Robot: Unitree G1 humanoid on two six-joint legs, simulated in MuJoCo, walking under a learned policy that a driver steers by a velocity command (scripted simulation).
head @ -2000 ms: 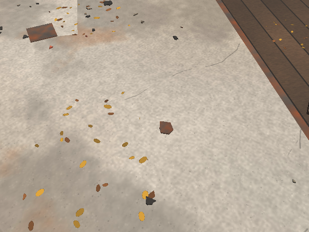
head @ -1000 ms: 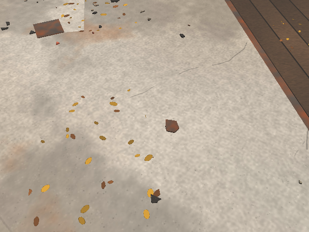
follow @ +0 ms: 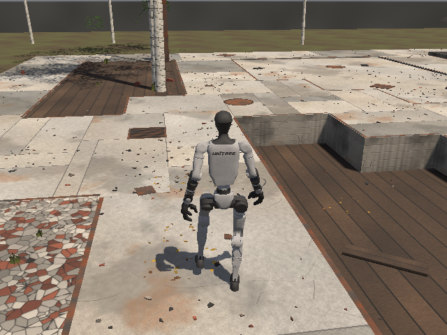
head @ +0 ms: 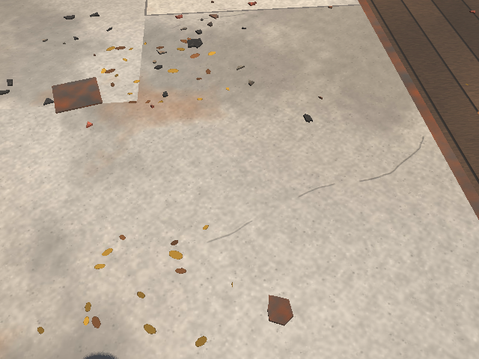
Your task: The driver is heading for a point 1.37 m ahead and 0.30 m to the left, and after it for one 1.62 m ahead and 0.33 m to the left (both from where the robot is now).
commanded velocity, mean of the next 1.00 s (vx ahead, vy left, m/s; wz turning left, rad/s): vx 0.50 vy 0.00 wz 0.01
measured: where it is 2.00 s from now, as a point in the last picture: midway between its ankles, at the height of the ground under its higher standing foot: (257, 263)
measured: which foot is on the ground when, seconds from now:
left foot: up 0.00-0.20, down 0.22-0.80, up 0.82-1.00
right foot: down 0.00-0.22, up 0.24-0.76, down 0.78-1.00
